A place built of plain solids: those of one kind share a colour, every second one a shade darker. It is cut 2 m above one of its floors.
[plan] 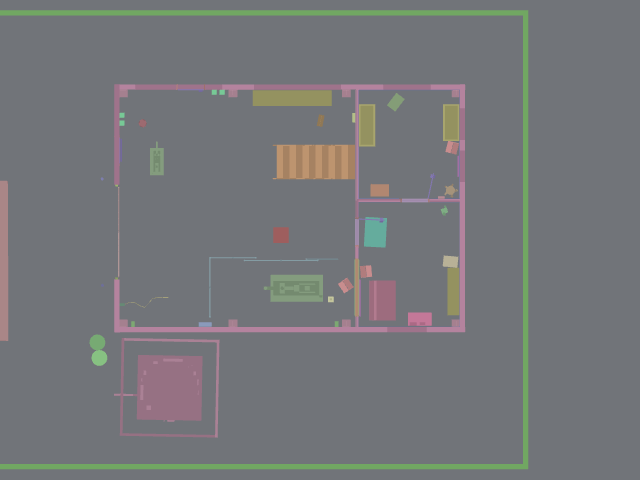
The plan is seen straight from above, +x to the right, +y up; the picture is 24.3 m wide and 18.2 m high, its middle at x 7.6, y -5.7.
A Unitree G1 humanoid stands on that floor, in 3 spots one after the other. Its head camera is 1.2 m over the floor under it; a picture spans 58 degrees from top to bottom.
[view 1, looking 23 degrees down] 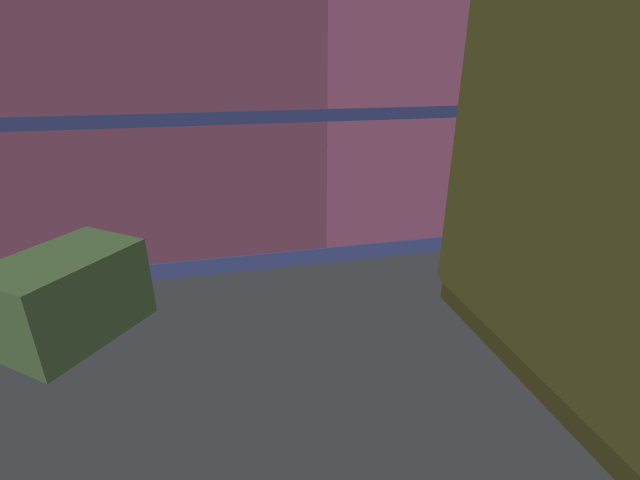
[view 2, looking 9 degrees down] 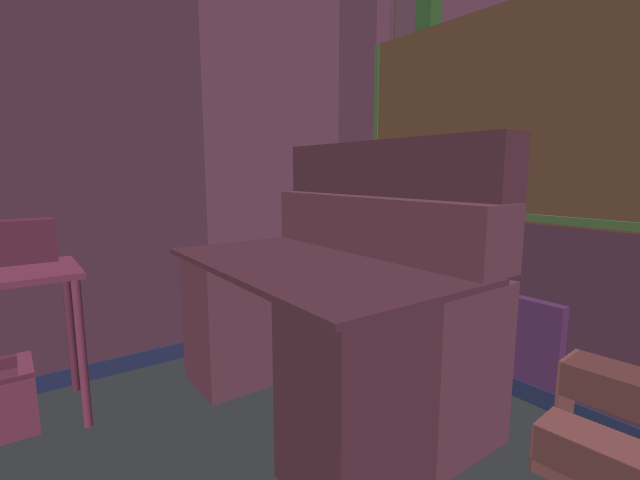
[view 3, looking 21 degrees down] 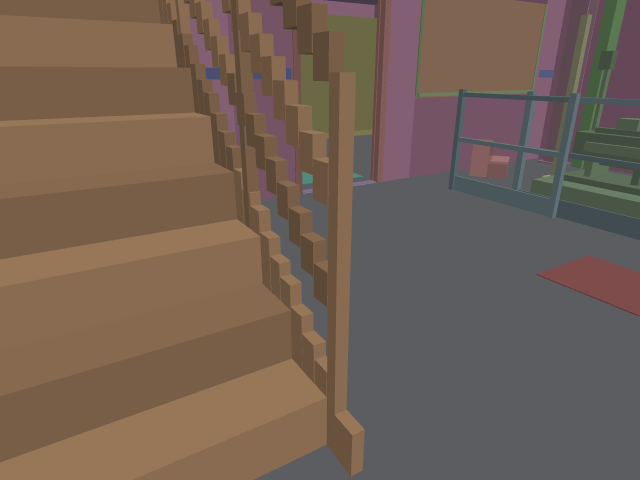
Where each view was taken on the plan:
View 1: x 11.20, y -2.40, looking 77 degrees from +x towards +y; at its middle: wall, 2.68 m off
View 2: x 11.20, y -6.30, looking -126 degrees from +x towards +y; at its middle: control_desk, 2.52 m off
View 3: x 4.98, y -2.74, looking -31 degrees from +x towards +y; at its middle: stair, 1.33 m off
